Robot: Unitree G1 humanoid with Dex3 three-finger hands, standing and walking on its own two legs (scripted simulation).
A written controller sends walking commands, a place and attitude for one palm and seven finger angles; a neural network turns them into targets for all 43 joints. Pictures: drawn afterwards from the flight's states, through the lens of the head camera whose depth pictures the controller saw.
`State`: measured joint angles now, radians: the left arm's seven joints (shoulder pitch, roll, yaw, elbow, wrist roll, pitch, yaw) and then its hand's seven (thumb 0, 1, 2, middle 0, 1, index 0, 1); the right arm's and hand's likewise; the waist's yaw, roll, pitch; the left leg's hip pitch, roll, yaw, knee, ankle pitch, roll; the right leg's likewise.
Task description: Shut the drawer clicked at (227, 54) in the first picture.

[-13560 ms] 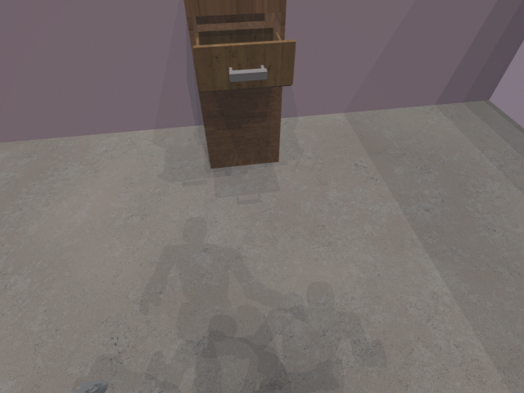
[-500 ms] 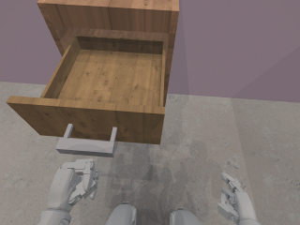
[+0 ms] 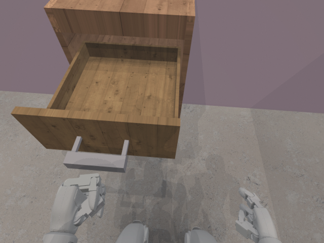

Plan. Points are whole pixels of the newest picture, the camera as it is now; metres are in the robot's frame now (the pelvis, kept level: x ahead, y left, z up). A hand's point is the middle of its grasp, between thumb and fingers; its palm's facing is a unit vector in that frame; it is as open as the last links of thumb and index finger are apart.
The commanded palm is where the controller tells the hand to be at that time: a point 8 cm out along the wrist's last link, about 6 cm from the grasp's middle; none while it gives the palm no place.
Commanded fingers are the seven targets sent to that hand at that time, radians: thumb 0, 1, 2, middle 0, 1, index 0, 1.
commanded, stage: push the drawer shut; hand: left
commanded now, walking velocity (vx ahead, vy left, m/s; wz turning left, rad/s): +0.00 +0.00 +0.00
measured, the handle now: (99, 152) +0.31 +0.16 +0.05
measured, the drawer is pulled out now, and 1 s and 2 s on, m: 0.30 0.21 0.09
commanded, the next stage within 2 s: none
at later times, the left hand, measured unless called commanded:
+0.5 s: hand (112, 177) +0.26 +0.13 +0.05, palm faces -0.07 -1.00 -0.06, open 3.1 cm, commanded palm +0.25 +0.19 +0.06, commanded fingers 0.00 0.90 0.90 -1.40 -1.60 -1.40 -1.60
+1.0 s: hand (116, 151) +0.32 +0.13 +0.05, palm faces -0.07 -1.00 -0.06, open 3.1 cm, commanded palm +0.31 +0.19 +0.06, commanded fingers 0.00 0.90 0.90 -1.40 -1.60 -1.40 -1.60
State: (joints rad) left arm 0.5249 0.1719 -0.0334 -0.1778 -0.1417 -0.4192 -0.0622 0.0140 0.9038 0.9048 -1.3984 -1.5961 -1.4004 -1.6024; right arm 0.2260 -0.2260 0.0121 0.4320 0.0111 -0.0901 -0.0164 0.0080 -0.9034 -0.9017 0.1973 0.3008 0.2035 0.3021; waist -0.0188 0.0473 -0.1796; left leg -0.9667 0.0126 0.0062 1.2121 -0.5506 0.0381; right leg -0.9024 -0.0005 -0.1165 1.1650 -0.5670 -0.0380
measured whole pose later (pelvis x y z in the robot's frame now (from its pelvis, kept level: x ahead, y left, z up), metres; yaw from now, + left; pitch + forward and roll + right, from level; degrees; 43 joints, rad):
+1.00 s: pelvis -0.01 -0.01 +0.01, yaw +0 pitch +17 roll -2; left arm -0.08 0.21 0.05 0.33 -0.16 -0.38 -0.10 0.00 0.78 0.88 -1.40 -1.60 -1.40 -1.60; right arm 0.22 -0.25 0.03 0.56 0.02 -0.07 -0.02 0.01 -0.90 -0.90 0.20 0.30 0.20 0.30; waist -0.05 0.04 -0.14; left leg -0.95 0.02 0.01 1.14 -0.50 0.03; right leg -0.90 0.00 -0.11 1.11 -0.52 -0.05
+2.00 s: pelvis -0.01 +0.00 +0.01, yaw -2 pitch +21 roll -2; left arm -0.61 0.28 0.23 0.89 -0.10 -0.45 -0.10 0.03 0.75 0.86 -1.40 -1.60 -1.40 -1.60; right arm 0.30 -0.25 0.02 0.62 0.00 0.00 0.00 0.00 -0.91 -0.90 0.20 0.30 0.20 0.30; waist -0.12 0.03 -0.14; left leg -1.02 0.03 0.04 1.14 -0.49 0.04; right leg -0.98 0.02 -0.08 1.11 -0.50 -0.04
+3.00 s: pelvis -0.02 +0.01 -0.02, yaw -2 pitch +28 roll -5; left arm -1.09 0.49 0.33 1.30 0.02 -0.44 -0.08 -0.02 0.60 0.91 -1.40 -1.60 -1.43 -1.60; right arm 0.37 -0.26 0.06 0.65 -0.05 0.04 0.02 0.00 -0.91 -0.90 0.20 0.30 0.20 0.30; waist -0.24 0.05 -0.13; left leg -1.25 0.04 -0.01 1.24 -0.49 0.05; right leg -1.17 0.03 -0.13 1.16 -0.48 -0.03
